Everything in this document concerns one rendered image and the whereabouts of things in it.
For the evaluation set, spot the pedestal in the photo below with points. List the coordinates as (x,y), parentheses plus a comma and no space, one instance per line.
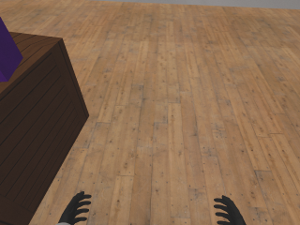
(42,112)

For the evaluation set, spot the left robot hand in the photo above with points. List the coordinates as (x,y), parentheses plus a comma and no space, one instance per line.
(70,213)

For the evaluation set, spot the right robot hand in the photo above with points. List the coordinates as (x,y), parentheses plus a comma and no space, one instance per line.
(233,215)

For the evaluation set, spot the carton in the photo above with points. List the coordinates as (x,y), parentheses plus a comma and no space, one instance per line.
(10,56)

